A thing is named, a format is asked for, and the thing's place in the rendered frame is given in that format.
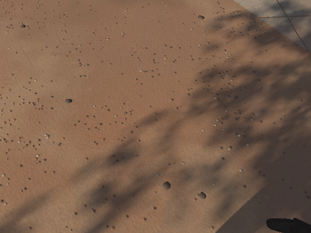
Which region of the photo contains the robot right hand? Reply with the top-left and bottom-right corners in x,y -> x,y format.
266,217 -> 311,233

